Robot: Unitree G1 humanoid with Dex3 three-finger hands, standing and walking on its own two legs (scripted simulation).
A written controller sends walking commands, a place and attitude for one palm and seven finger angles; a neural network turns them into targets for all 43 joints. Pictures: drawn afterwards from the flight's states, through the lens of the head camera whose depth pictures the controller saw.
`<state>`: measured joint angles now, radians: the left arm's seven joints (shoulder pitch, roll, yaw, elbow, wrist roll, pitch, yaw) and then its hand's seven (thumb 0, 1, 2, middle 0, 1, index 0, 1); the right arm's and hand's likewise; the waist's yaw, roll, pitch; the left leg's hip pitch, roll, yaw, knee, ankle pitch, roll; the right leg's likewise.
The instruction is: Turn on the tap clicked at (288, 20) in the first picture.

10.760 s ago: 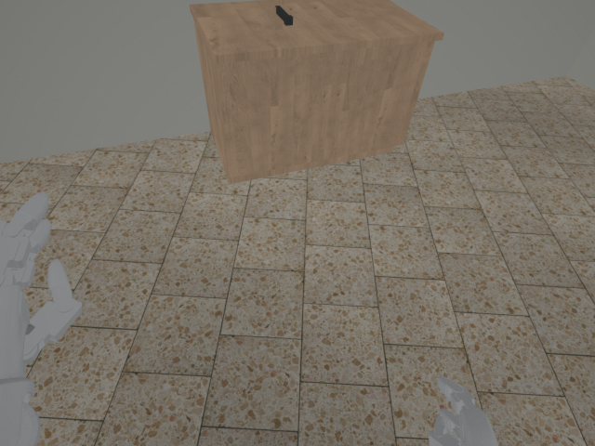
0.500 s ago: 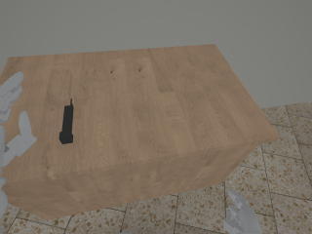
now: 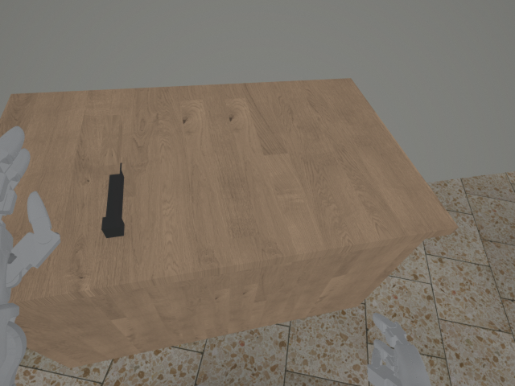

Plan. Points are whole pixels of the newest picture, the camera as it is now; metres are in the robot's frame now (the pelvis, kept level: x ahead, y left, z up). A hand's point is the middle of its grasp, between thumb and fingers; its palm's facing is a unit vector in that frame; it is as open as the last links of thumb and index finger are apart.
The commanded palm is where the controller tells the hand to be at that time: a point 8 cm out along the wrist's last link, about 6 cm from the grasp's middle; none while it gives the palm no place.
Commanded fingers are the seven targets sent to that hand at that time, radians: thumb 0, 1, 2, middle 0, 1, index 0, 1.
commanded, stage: come to a stop and stand still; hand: left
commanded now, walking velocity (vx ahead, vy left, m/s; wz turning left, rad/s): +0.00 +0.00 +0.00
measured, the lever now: (113, 226) +0.34 +0.29 +0.00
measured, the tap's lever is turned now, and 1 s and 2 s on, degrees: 0 0 0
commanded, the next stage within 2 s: look again from close up in 0.38 s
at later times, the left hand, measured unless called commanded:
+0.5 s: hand (66, 237) +0.23 +0.25 +0.16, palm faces +0.38 -0.85 -0.38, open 7.5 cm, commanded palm +0.17 +0.28 +0.18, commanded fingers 0.00 0.90 0.90 -0.20 -0.30 -0.20 -0.30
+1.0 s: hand (51, 205) +0.24 +0.26 +0.20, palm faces +0.41 -0.84 -0.35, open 7.4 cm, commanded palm +0.17 +0.27 +0.17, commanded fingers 0.00 0.90 0.90 -0.20 -0.30 -0.20 -0.30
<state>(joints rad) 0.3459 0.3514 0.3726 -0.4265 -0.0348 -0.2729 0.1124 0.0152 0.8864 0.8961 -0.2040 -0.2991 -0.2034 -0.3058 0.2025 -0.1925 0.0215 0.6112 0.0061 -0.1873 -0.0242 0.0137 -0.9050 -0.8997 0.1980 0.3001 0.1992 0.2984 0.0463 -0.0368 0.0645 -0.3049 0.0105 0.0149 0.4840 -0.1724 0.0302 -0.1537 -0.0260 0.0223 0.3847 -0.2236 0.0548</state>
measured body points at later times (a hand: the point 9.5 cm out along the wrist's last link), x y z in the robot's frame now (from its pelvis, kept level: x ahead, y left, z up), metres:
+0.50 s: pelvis +0.01 +0.00 +0.00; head +0.03 +0.02 +0.45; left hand +0.20 +0.29 +0.18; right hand +0.20 -0.22 -0.07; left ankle +0.05 +0.10 -0.74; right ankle -0.01 -0.16 -0.74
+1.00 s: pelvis +0.00 -0.02 +0.00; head +0.01 -0.01 +0.45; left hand +0.21 +0.30 +0.22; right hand +0.19 -0.24 -0.08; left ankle +0.05 +0.10 -0.74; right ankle -0.01 -0.16 -0.74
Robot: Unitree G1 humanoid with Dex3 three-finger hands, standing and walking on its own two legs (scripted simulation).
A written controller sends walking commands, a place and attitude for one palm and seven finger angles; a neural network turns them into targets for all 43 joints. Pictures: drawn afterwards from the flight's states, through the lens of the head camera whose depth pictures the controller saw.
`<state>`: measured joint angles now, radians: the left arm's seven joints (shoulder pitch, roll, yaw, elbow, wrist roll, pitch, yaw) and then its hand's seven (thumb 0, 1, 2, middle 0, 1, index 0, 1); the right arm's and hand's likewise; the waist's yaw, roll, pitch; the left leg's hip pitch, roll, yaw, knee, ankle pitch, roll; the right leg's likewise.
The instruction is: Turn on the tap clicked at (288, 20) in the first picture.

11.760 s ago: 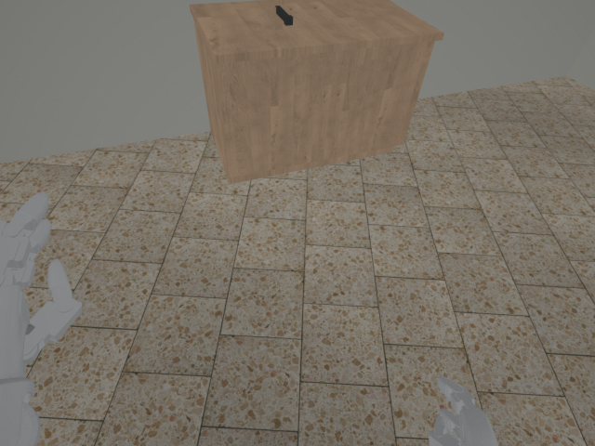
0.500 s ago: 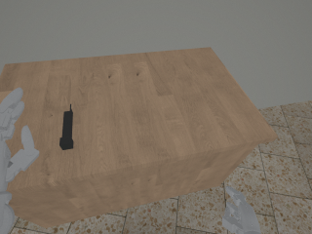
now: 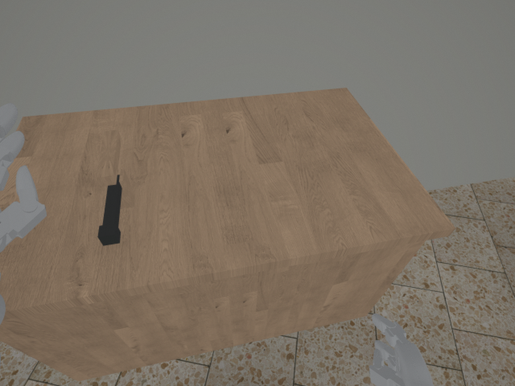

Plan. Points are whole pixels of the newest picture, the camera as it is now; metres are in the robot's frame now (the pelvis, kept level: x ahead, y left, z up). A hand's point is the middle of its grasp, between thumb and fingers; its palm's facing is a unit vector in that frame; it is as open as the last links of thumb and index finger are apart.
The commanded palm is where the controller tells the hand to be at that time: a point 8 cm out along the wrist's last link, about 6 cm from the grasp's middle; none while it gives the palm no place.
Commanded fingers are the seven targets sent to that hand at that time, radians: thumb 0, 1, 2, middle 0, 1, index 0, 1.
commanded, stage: turn the palm inward beside the body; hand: left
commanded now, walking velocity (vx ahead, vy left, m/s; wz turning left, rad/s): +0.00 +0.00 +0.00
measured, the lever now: (109, 234) +0.34 +0.31 +0.00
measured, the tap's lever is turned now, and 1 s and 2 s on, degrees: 0 0 0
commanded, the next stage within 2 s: none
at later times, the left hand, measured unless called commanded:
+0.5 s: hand (97, 272) +0.21 +0.22 +0.14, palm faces +0.40 -0.85 -0.35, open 7.5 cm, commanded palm +0.15 +0.26 +0.16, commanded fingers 0.00 0.90 0.90 -0.20 -0.30 -0.20 -0.30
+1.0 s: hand (104, 272) +0.21 +0.21 +0.14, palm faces +0.42 -0.88 -0.23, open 7.5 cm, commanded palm +0.15 +0.26 +0.14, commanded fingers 0.00 0.90 0.90 -0.20 -0.30 -0.20 -0.30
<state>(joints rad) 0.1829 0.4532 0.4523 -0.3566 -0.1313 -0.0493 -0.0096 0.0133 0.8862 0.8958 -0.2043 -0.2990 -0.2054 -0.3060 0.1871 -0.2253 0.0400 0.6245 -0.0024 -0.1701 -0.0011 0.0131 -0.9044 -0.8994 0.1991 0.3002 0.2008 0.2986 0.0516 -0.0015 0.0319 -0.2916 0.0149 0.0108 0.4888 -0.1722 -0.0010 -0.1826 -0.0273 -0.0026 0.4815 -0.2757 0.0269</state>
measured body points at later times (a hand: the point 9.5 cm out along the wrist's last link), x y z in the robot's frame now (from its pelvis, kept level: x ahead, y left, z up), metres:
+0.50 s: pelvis -0.03 -0.05 -0.03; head -0.04 -0.08 +0.42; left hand +0.18 +0.26 +0.16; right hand +0.19 -0.26 -0.10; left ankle +0.05 +0.11 -0.74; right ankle -0.01 -0.14 -0.74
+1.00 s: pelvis +0.02 -0.03 -0.02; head +0.02 -0.04 +0.43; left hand +0.18 +0.26 +0.15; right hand +0.23 -0.24 -0.09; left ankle +0.06 +0.11 -0.74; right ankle -0.01 -0.14 -0.74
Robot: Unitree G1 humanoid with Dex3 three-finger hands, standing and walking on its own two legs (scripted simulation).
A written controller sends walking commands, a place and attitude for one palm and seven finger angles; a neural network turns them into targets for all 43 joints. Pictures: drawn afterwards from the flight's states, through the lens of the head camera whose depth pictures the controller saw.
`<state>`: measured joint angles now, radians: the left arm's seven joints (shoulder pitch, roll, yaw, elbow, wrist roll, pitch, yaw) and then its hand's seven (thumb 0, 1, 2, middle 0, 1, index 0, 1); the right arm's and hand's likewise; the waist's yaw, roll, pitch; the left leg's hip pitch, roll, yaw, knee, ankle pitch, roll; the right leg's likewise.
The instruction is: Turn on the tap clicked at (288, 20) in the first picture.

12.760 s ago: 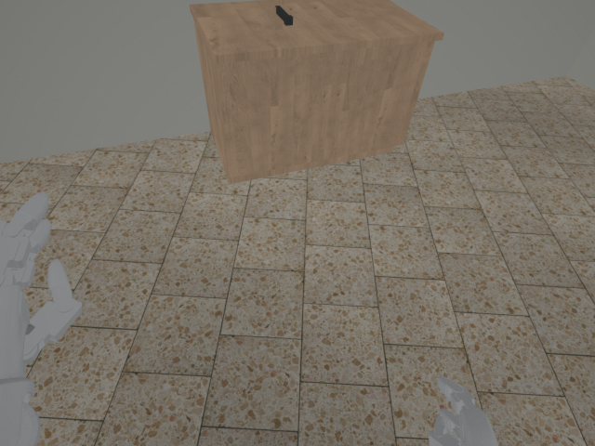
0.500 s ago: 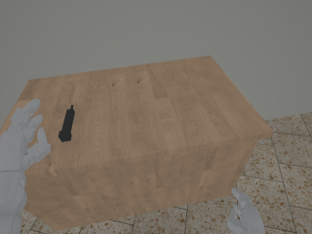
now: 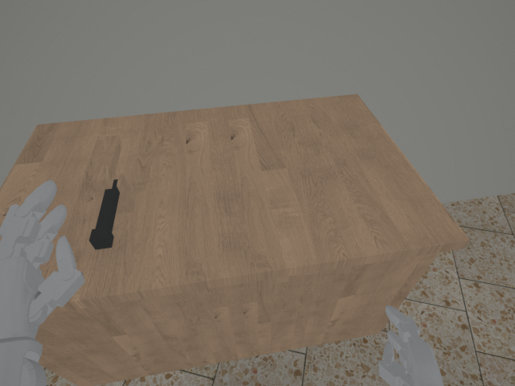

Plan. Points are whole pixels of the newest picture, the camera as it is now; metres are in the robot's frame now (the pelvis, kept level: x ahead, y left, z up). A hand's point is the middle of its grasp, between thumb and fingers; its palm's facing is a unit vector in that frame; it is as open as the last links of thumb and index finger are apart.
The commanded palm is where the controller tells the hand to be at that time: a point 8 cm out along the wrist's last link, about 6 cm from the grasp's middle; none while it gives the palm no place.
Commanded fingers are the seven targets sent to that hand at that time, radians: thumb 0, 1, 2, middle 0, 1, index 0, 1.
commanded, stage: turn the palm inward beside the body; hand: left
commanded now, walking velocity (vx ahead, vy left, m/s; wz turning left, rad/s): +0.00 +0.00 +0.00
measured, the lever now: (101, 238) +0.32 +0.33 +0.03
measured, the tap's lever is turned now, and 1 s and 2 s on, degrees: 0 0 0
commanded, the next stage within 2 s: reach beside the lever's end, fingers flat in 1.04 s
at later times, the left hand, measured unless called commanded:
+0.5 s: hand (65, 313) +0.15 +0.24 +0.14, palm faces +0.44 -0.88 -0.14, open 7.5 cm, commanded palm +0.10 +0.28 +0.15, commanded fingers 0.00 0.90 0.90 -0.20 -0.30 -0.20 -0.30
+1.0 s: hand (79, 306) +0.16 +0.23 +0.14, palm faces +0.46 -0.88 -0.13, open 7.5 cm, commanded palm +0.11 +0.26 +0.15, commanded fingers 0.00 0.90 0.90 -0.20 -0.30 -0.20 -0.30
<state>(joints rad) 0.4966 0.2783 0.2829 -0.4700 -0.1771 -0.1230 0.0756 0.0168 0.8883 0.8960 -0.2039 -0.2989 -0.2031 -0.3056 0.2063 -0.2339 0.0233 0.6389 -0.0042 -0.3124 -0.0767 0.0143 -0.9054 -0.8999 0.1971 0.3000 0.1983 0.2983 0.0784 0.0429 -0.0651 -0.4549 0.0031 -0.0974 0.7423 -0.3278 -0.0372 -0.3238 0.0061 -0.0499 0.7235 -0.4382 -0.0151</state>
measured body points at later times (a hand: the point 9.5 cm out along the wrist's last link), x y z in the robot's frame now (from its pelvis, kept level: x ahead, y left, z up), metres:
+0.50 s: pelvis -0.02 +0.01 +0.00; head -0.04 +0.00 +0.45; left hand +0.13 +0.29 +0.15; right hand +0.18 -0.20 -0.06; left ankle +0.04 +0.14 -0.71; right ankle -0.04 -0.11 -0.71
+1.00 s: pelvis -0.01 -0.01 +0.00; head -0.03 -0.03 +0.45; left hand +0.13 +0.27 +0.15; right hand +0.19 -0.22 -0.06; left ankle +0.04 +0.14 -0.71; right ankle -0.04 -0.11 -0.71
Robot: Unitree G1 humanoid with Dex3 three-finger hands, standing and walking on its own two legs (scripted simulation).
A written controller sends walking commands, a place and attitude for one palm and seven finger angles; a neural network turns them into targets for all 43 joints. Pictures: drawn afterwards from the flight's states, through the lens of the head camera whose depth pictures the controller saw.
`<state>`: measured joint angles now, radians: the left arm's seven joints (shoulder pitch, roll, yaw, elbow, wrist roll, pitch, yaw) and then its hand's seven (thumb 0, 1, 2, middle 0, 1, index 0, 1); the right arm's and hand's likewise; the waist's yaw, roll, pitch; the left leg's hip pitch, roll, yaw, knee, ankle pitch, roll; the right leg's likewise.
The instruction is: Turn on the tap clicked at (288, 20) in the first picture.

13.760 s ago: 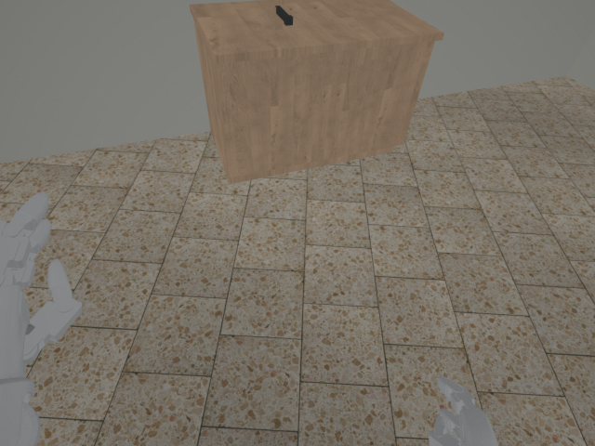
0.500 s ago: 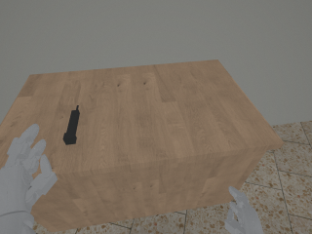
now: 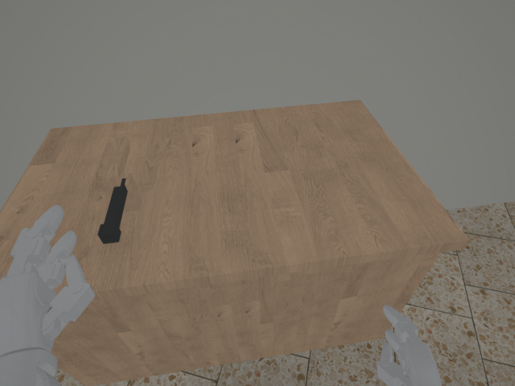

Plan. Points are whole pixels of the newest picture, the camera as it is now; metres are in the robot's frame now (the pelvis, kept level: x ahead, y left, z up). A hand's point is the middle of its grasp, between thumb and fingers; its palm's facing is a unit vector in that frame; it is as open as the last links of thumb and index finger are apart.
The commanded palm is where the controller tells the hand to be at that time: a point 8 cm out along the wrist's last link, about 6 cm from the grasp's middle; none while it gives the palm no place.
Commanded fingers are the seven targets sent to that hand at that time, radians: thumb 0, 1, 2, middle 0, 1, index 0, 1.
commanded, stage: turn the palm inward beside the body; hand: left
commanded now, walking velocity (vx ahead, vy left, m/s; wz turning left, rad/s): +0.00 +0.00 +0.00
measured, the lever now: (109, 233) +0.35 +0.33 +0.03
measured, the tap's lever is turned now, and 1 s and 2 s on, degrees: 0 0 0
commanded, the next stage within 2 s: reach beside the lever's end, fingers flat in 0.04 s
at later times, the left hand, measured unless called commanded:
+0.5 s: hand (84, 282) +0.20 +0.25 +0.12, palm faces +0.47 -0.87 -0.14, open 7.5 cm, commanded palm +0.16 +0.30 +0.13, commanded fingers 0.00 0.90 0.90 -0.20 -0.30 -0.20 -0.30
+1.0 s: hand (88, 267) +0.24 +0.28 +0.09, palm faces +0.47 -0.87 -0.12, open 7.6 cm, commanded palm +0.20 +0.32 +0.09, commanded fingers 0.00 0.90 0.90 -0.18 -0.24 -0.18 -0.24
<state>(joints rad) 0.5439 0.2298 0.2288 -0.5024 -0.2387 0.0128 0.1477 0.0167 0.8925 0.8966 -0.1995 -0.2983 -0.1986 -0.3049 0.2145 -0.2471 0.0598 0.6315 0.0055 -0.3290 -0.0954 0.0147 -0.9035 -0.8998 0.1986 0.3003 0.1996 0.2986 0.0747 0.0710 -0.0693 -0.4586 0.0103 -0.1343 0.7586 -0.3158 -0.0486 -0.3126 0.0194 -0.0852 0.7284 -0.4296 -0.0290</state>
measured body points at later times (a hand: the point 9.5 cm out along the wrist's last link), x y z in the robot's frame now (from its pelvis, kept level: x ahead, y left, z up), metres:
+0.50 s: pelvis +0.01 +0.00 +0.00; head +0.01 -0.01 +0.45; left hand +0.17 +0.30 +0.13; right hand +0.20 -0.22 -0.07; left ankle +0.05 +0.15 -0.71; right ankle -0.03 -0.10 -0.71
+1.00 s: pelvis -0.01 +0.02 -0.01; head +0.01 +0.01 +0.44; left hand +0.21 +0.33 +0.10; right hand +0.17 -0.21 -0.08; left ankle +0.05 +0.15 -0.71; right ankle -0.03 -0.10 -0.71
